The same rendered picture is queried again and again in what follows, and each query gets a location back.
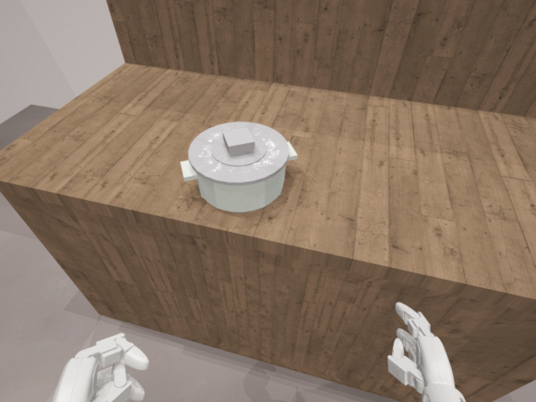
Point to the pot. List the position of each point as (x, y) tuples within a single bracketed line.
[(239, 199)]

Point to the right robot forearm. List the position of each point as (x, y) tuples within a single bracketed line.
[(441, 393)]

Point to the left robot hand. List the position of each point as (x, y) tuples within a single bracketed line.
[(80, 381)]

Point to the table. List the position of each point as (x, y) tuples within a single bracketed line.
[(414, 125)]

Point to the right robot hand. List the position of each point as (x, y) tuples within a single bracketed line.
[(427, 363)]

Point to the lid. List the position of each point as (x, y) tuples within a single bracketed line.
[(210, 159)]

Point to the knob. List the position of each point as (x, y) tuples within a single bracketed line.
[(239, 140)]

